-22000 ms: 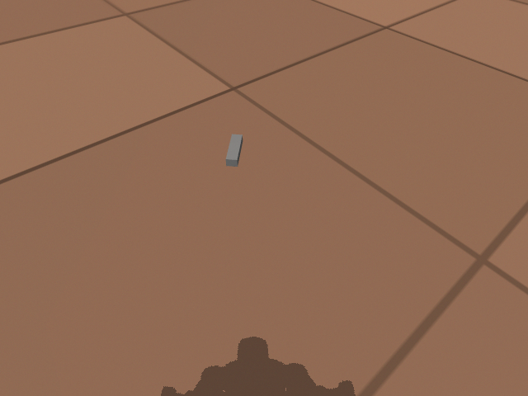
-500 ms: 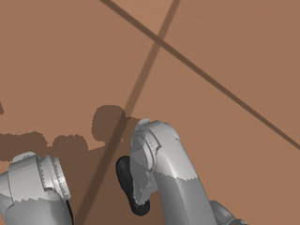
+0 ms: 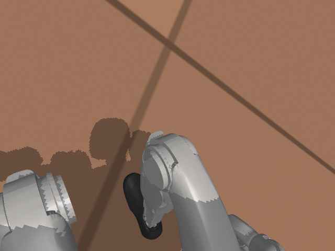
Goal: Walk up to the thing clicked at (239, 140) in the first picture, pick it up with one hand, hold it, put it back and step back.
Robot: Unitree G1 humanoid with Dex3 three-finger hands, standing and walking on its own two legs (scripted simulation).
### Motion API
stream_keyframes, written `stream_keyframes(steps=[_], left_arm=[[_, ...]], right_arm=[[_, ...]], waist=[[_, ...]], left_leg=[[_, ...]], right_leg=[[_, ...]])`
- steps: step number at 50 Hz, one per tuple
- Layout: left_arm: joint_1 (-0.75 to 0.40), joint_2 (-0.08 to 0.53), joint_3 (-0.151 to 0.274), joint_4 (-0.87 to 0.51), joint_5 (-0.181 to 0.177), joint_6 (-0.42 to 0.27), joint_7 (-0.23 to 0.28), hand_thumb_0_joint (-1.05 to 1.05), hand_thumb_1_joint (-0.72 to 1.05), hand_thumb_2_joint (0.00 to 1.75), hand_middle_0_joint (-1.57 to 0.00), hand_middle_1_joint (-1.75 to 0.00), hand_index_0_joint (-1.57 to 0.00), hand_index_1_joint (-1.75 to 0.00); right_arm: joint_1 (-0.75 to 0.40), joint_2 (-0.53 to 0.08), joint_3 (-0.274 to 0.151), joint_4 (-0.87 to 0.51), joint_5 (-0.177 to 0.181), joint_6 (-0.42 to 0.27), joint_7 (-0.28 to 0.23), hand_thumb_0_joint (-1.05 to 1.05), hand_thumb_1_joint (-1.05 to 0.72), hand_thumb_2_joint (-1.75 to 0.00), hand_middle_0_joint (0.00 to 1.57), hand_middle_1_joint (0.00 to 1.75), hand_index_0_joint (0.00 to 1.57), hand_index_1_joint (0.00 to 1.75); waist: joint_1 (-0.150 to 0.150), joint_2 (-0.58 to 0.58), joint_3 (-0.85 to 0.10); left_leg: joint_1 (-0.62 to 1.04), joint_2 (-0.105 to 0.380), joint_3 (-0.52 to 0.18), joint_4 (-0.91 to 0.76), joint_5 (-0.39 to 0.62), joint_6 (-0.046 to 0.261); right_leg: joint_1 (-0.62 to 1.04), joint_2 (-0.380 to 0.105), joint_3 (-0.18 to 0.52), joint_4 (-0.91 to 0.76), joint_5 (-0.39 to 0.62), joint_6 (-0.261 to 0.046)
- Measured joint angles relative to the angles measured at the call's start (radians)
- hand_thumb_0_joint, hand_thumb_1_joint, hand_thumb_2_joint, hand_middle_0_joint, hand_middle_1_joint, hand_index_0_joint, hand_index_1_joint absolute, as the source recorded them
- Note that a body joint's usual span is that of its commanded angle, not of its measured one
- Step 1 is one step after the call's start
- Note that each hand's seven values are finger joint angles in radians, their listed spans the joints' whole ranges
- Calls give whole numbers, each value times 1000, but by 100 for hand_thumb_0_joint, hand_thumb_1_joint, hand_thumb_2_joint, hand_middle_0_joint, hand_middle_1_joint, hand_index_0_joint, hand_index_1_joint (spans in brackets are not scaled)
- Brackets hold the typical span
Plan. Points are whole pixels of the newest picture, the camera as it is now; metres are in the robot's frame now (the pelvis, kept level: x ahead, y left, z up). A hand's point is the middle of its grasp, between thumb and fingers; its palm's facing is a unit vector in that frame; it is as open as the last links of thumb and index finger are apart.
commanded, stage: close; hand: left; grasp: from above
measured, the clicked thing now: out of the picture +0.42 +0.37 -0.27
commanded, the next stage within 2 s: settle in 1.52 s
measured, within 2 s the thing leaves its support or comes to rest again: leaves its support in 1.96 s
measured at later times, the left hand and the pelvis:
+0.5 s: hand out of the picture +0.40 +0.36 -0.26, palm faces -0.44 -0.19 -0.88, open 12.2 cm; pelvis +0.00 +0.00 +0.00, yaw -1 degrees
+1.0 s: hand out of the picture +0.40 +0.36 -0.25, palm faces -0.44 -0.18 -0.88, open 10.1 cm; pelvis +0.00 +0.00 +0.00, yaw -1 degrees
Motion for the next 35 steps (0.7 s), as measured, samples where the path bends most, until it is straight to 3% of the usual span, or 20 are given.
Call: stream_keyframes(steps=[13, 35], left_arm=[[4, 7, -10, -2, -13, 1, 17, 0, -38, 95, -17, -102, -18, -100], [-7, 24, -22, -15, -33, -10, -6, 0, -11, 75, -34, -89, -38, -86]], right_arm=[[-7, -11, 16, -2, -4, -16, 9, 0, -91, -90, 20, 30, 20, 30], [-20, -15, 24, -11, 4, -15, 6, 0, -90, -90, 20, 30, 20, 29]], waist=[[0, -6, 17], [7, -10, 24]], left_leg=[[8, 4, -10, 3, -2, -1], [14, 4, -16, -2, -4, -3]], right_leg=[[6, 6, -8, -5, 6, 1], [14, 8, -12, -14, 7, 1]])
